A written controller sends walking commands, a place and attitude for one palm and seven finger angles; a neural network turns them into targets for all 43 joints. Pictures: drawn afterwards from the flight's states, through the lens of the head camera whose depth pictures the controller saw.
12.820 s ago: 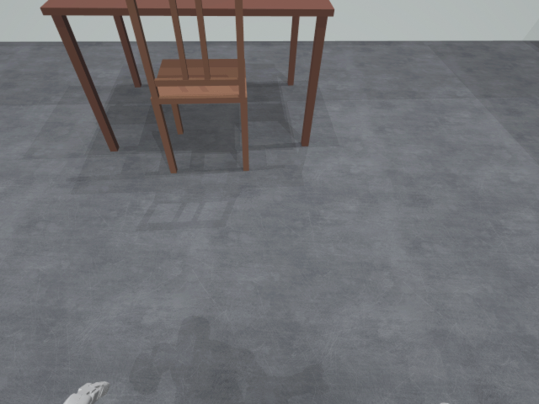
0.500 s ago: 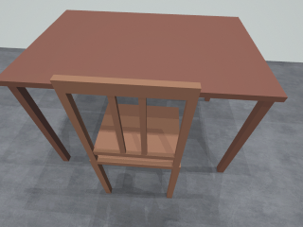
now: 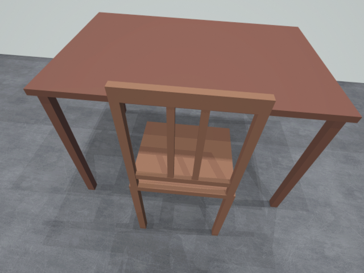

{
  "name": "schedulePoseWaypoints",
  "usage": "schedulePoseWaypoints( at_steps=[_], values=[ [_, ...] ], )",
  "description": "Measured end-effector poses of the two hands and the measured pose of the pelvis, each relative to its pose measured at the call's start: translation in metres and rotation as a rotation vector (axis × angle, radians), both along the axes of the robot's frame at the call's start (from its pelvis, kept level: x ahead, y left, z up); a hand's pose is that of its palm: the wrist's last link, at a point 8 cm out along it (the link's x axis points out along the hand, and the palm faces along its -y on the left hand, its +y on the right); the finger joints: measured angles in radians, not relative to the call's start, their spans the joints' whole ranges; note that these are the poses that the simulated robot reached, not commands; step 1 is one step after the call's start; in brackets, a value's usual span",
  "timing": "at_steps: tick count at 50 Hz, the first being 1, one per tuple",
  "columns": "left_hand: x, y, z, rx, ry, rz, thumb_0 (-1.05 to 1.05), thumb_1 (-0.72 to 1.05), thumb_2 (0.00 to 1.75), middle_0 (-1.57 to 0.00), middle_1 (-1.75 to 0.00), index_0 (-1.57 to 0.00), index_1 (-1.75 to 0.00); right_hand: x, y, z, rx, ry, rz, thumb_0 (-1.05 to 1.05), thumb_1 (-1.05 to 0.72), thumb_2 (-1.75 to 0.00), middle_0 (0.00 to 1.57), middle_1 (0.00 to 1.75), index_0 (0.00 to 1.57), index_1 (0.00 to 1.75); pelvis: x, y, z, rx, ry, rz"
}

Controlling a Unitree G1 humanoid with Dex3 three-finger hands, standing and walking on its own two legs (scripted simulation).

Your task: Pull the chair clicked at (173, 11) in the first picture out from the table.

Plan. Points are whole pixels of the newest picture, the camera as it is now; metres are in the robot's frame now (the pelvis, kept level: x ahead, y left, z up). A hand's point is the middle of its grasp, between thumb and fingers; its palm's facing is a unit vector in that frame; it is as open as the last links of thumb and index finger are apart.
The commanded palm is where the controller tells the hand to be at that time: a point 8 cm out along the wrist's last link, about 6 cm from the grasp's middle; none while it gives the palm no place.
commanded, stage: come to a stop and stand still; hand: left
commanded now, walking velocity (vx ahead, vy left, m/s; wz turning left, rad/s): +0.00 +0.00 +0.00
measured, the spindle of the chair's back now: (170, 146) +0.49 +0.07 -0.06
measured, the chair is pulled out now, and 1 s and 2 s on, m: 0.00 0.00 0.00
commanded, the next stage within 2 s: look again from close up in 1.16 s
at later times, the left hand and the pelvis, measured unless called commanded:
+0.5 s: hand out of the picture -0.05 +0.25 -0.21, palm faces +0.08 -0.99 -0.13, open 7.4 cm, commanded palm none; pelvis -0.01 +0.09 -0.01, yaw +0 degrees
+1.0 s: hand out of the picture +0.06 +0.37 -0.18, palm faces -0.01 -0.99 -0.10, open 7.3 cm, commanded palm none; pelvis -0.03 +0.19 +0.00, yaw +0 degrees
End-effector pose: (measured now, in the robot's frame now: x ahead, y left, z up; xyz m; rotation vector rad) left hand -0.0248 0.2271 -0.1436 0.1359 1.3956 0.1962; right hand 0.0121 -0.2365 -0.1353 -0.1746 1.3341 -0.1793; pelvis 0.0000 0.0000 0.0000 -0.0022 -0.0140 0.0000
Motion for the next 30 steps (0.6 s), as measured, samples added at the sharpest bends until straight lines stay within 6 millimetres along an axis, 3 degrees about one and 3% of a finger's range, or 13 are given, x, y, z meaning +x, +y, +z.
schedulePoseWaypoints(
  at_steps=[7,13,18,20,23,27,30],
  values=[
    [-0.046,0.000,-0.002,-0.044,0.094,0.042,0.01,0.91,0.90,-0.20,-0.30,-0.20,-0.30,0.003,0.021,0.003,-0.001,-0.001,0.007,0.00,-0.91,-0.90,0.20,0.30,0.20,0.30,-0.003,0.016,0.001,-0.036,-0.002,0.006],
    [-0.058,0.005,-0.008,-0.084,0.117,0.063,0.01,0.91,0.90,-0.20,-0.30,-0.20,-0.30,0.005,0.039,0.006,-0.021,0.001,0.014,0.00,-0.92,-0.90,0.20,0.30,0.20,0.30,-0.003,0.036,0.001,-0.045,-0.011,0.009],
    [-0.074,0.025,-0.015,-0.081,0.106,0.132,0.01,0.91,0.90,-0.20,-0.30,-0.20,-0.30,0.020,0.055,0.009,-0.044,-0.003,0.030,0.01,-0.92,-0.90,0.20,0.30,0.20,0.30,-0.008,0.057,-0.004,-0.071,-0.015,0.033],
    [-0.071,0.037,-0.029,-0.089,0.129,0.103,0.01,0.91,0.90,-0.20,-0.30,-0.20,-0.30,0.025,0.062,0.010,-0.057,-0.055,0.019,0.00,-0.91,-0.90,0.20,0.30,0.20,0.30,-0.009,0.066,-0.011,-0.080,-0.019,0.031],
    [-0.051,0.060,-0.043,-0.098,0.111,0.062,0.01,0.91,0.90,-0.20,-0.30,-0.20,-0.30,0.019,0.077,0.009,-0.083,-0.086,0.019,0.00,-0.91,-0.90,0.20,0.30,0.20,0.30,-0.013,0.081,-0.018,-0.054,-0.036,0.011],
    [-0.012,0.091,-0.032,-0.077,0.013,0.033,0.01,0.91,0.90,-0.20,-0.30,-0.20,-0.30,-0.001,0.105,0.019,-0.084,-0.042,0.011,0.00,-0.91,-0.90,0.20,0.29,0.20,0.30,-0.012,0.098,-0.004,-0.044,-0.041,-0.001],
    [0.002,0.116,-0.012,-0.060,-0.077,0.066,0.01,0.91,0.90,-0.20,-0.30,-0.20,-0.30,-0.010,0.122,0.028,-0.080,0.011,0.009,0.00,-0.92,-0.90,0.20,0.30,0.20,0.30,-0.014,0.114,0.010,-0.065,-0.040,0.001]
  ],
)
